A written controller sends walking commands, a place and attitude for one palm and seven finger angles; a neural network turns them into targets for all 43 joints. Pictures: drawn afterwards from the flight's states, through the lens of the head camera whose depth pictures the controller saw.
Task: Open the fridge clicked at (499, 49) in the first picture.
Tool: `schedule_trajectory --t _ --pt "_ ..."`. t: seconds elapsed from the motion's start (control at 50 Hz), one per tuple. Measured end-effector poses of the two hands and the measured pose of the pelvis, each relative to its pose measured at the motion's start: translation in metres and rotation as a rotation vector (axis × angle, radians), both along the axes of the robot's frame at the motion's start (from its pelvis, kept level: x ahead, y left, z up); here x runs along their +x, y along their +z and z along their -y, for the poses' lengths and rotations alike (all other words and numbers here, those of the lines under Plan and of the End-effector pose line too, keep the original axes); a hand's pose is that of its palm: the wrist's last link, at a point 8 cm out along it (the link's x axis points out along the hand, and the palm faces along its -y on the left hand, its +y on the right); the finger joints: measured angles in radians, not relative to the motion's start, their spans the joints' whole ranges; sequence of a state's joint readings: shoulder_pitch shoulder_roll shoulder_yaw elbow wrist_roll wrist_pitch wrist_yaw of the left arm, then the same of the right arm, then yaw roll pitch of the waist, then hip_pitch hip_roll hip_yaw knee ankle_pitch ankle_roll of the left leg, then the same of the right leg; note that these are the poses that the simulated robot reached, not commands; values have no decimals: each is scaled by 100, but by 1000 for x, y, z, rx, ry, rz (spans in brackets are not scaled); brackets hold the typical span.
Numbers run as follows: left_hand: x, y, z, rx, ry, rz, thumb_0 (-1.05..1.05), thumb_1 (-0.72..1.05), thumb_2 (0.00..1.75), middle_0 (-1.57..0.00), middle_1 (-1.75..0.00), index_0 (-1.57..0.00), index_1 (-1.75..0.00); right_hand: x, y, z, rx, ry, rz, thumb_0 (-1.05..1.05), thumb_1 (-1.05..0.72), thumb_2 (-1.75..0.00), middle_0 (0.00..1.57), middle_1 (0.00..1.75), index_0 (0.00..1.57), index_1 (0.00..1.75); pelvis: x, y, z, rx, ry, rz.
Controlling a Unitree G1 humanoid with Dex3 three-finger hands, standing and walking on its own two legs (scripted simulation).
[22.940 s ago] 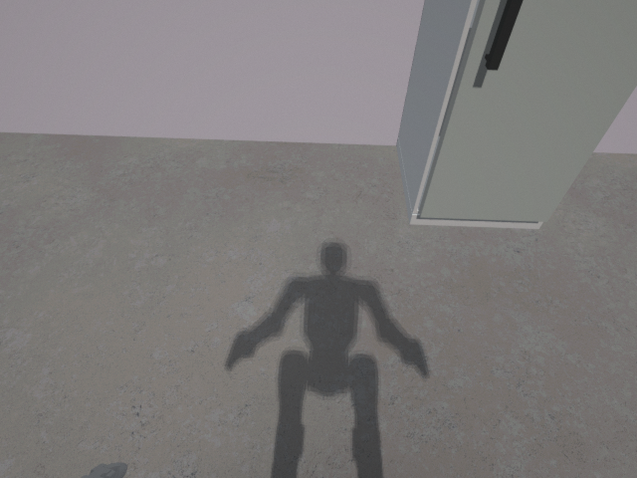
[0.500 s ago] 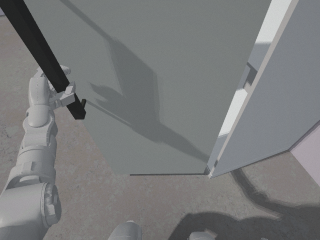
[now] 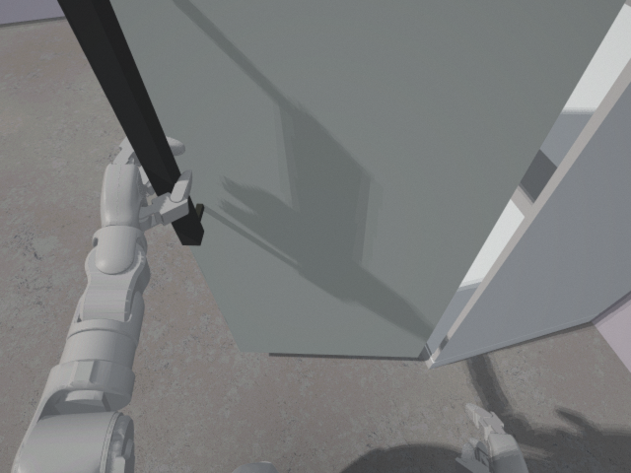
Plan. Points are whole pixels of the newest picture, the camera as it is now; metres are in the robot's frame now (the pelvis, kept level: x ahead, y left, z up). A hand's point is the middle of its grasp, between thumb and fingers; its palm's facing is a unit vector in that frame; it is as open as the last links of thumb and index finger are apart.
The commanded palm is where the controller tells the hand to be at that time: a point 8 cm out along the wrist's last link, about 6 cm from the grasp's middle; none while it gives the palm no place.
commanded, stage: loosen the grip on the handle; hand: left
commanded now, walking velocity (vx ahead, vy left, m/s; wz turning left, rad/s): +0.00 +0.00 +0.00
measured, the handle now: (152, 121) +0.46 +0.22 +0.20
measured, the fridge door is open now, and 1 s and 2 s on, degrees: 72 72 72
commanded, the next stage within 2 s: slip the hand off the handle in 0.60 s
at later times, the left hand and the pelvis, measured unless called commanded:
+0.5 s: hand (177, 202) +0.41 +0.21 +0.10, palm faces +0.20 -0.95 -0.22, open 13.3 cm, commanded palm +0.38 +0.26 +0.12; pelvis -0.03 +0.01 -0.01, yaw -2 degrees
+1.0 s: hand (134, 206) +0.41 +0.26 +0.10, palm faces +0.25 -0.95 -0.20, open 14.6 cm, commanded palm +0.37 +0.30 +0.11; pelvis +0.00 +0.01 -0.01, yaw -1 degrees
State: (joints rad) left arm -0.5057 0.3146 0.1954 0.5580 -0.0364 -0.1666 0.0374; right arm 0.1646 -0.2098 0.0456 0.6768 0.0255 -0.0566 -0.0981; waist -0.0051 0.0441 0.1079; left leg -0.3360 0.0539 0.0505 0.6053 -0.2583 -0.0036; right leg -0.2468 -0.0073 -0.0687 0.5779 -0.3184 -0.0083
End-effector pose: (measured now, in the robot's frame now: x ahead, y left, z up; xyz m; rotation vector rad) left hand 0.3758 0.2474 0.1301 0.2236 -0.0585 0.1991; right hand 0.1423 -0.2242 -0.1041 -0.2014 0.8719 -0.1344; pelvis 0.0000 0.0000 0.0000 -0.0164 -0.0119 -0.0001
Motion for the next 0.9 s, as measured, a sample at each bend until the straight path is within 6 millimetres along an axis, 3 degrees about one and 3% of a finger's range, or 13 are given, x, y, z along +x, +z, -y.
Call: schedule_trajectory --t 0.1,0.2,0.32,0.48,0.64,0.78,0.9 --pt "16 1 -6 -40 -29 -74 -7 52 77 -45 -139 -38 -140 -12 16 13 -33 -6 28 2 -90 -90 20 30 21 30 -4 2 -3 25 1 -39" --pt "12 -2 -4 -53 -11 -36 -4 40 69 -40 -135 -40 -139 -40 26 35 -78 -45 69 1 -90 -90 20 30 21 30 -12 -2 -8 16 -20 -67" --pt "3 -7 -2 -4 -5 26 -1 -1 47 -41 -136 -37 -137 -87 15 49 -111 -99 -30 1 -90 -90 20 30 20 30 -23 -9 -10 12 -19 -81" --pt "4 -16 -5 3 1 2 -1 -41 26 -38 -131 -36 -131 -125 -4 36 -82 -121 -143 2 -90 -90 20 30 20 30 -28 -11 -9 8 -26 -97" --pt "10 -21 -14 3 -6 0 -1 -52 21 -33 -123 -30 -121 -119 -12 24 -51 -111 -161 2 -90 -90 20 30 21 30 -20 -12 -9 2 -29 -120" --pt "13 -24 -18 -20 -5 16 -1 -54 20 -32 -120 -27 -117 -90 -10 25 -59 -87 -135 2 -90 -90 20 30 21 30 -10 -13 -9 1 -28 -135" --pt "9 -24 -41 -17 32 12 -1 -54 20 -30 -118 -27 -116 -66 -3 31 -75 -89 -93 1 -90 -90 20 30 21 30 -2 -13 -9 1 -33 -143"
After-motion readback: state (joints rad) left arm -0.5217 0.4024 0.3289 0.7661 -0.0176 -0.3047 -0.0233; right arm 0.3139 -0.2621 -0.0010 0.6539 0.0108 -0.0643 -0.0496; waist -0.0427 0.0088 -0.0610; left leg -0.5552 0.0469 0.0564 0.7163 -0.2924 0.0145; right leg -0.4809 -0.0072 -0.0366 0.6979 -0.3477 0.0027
